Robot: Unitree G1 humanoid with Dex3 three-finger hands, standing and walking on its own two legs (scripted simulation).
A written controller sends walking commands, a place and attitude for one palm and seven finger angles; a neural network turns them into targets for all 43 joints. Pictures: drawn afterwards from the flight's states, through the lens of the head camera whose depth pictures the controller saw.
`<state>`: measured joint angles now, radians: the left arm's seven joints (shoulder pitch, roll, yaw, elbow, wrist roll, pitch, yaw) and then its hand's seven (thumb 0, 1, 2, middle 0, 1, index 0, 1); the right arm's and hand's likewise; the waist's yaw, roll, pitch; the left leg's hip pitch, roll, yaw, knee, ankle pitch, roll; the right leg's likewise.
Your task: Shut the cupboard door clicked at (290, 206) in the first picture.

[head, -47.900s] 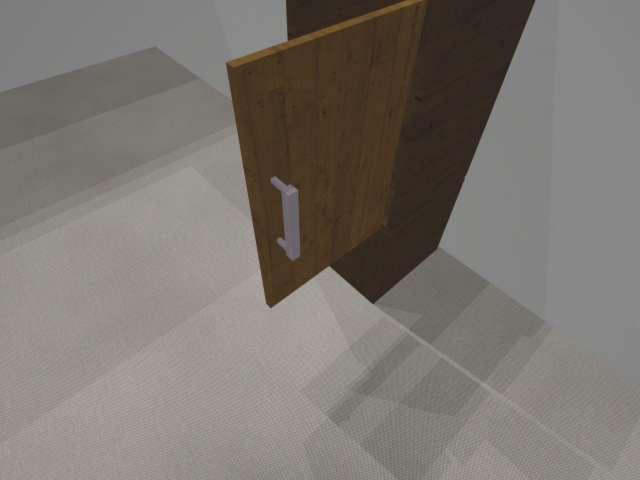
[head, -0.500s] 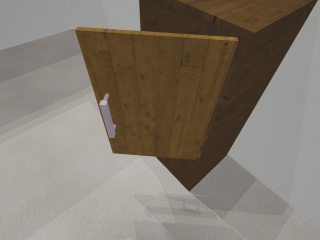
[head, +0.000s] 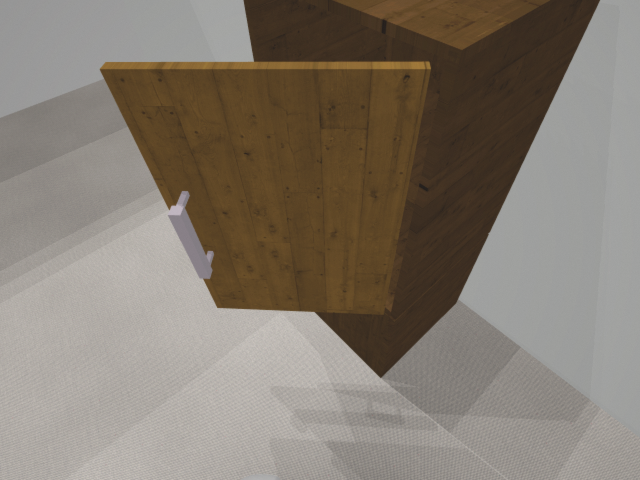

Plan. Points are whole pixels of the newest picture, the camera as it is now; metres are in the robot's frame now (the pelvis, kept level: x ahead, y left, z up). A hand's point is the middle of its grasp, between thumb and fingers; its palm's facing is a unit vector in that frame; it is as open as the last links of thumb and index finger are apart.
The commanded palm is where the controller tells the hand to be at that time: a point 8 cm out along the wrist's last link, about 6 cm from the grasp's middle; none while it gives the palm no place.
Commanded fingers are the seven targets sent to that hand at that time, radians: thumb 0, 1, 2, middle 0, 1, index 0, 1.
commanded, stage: come to a stop and stand still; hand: left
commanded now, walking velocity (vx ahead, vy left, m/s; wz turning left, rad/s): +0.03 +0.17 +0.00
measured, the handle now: (195, 237) +0.49 +0.26 -0.04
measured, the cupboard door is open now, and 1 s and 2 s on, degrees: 44 44 44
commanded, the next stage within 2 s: look again from close up in 1.30 s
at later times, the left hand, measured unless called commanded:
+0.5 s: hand out of the picture -0.02 +0.24 -0.16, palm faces -0.02 -0.96 -0.28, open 7.4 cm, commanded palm none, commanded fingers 0.00 0.90 0.90 -0.20 -0.30 -0.20 -0.30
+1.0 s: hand out of the picture +0.05 +0.20 -0.16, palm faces -0.05 -0.96 -0.26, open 7.4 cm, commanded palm none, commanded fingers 0.00 0.90 0.90 -0.20 -0.30 -0.20 -0.30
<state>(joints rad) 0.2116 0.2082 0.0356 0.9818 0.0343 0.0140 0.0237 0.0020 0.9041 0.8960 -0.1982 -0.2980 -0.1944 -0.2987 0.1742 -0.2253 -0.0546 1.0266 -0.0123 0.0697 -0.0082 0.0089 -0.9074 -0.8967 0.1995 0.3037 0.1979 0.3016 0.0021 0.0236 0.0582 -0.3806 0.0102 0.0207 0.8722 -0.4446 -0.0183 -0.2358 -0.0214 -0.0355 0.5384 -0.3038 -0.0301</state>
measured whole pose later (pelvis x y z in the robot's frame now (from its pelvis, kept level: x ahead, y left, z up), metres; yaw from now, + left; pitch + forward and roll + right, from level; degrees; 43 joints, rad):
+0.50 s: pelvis -0.02 +0.04 +0.00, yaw -1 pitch +0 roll +1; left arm 0.28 0.19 -0.01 1.07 0.02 0.01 0.02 0.00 0.90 0.90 -0.20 -0.30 -0.20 -0.30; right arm 0.27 -0.20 0.01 0.97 -0.02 -0.01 -0.02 0.02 -0.96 -0.90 0.20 0.30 0.20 0.30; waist 0.01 0.05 0.05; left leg -0.19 -0.02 0.08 0.51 -0.32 0.03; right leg -0.28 -0.07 0.01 0.57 -0.28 0.03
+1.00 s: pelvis -0.01 +0.01 +0.00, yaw -1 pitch +0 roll +1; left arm 0.15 0.19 -0.02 1.08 0.02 -0.01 0.02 0.00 0.90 0.90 -0.20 -0.30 -0.20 -0.30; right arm 0.22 -0.21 0.01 1.08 -0.02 -0.02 -0.02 0.01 -0.91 -0.90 0.20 0.30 0.20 0.30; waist -0.01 0.02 0.06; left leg -0.13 0.03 0.07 0.42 -0.28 -0.03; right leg -0.24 -0.03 -0.01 0.52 -0.27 -0.01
